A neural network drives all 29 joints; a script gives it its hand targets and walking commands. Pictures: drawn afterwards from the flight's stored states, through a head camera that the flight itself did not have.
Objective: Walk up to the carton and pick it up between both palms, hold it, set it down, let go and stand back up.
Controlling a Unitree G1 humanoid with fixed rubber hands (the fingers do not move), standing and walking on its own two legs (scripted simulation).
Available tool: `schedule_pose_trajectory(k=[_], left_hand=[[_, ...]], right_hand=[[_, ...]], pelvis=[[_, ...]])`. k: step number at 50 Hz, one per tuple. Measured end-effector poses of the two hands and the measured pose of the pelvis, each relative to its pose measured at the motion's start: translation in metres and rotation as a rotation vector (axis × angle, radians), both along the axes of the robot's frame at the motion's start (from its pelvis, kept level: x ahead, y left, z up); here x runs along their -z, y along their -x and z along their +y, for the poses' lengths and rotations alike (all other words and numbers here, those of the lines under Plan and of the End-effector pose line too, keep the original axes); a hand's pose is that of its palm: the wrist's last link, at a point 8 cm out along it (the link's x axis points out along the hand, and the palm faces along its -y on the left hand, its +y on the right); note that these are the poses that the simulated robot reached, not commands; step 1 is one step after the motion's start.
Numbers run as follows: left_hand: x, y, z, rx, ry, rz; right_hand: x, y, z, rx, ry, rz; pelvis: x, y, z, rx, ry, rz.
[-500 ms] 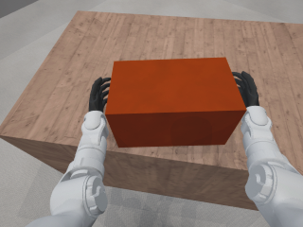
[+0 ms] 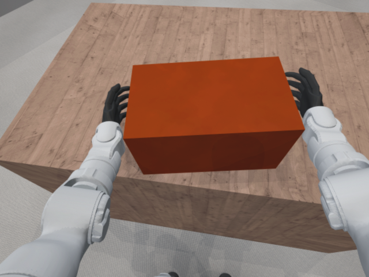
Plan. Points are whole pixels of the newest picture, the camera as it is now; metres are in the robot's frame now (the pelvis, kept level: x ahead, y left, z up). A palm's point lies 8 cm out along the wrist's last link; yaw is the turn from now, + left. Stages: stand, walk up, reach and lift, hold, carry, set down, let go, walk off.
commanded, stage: set down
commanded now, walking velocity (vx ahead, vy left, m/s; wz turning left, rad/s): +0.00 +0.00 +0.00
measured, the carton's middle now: (207, 118) +0.45 +0.04 +0.03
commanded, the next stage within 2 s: none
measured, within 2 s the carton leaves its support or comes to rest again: neither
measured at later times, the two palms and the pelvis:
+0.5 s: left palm (101, 112) +0.40 +0.27 +0.08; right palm (338, 101) +0.49 -0.22 +0.09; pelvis -0.04 -0.02 -0.02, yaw +2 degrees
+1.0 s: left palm (70, 88) +0.39 +0.29 +0.16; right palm out of the picture +0.48 -0.22 +0.18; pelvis -0.03 -0.02 +0.01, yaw +4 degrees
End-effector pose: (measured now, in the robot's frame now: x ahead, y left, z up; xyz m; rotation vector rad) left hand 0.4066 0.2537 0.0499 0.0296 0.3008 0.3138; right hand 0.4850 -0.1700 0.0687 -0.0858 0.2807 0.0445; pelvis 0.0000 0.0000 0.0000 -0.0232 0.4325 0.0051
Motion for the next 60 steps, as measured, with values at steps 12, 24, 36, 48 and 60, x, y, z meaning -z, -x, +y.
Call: schedule_pose_trajectory(k=[12,24,36,48,60], left_hand=[[0.008,0.015,0.028,-0.040,-0.030,0.008],[-0.027,0.005,0.015,0.002,-0.018,-0.053],[-0.085,0.007,0.022,-0.024,-0.008,-0.047],[-0.111,0.012,0.040,-0.030,-0.019,-0.044],[-0.081,0.044,0.028,0.023,0.010,0.000]], right_hand=[[0.010,-0.004,-0.043,0.042,-0.003,-0.024],[-0.015,-0.001,-0.047,0.007,-0.049,-0.071],[-0.081,0.001,-0.047,0.019,-0.055,-0.071],[-0.115,-0.001,-0.048,0.025,-0.059,-0.064],[-0.072,0.036,-0.058,0.014,-0.080,-0.024]], pelvis=[[0.015,0.020,-0.014,-0.010,-0.010,0.076],[0.021,0.035,-0.023,-0.016,-0.020,0.089],[0.006,0.035,-0.025,-0.026,-0.029,-0.018],[-0.004,0.029,-0.023,-0.058,-0.019,-0.080],[-0.015,0.022,-0.017,-0.059,-0.021,-0.197]])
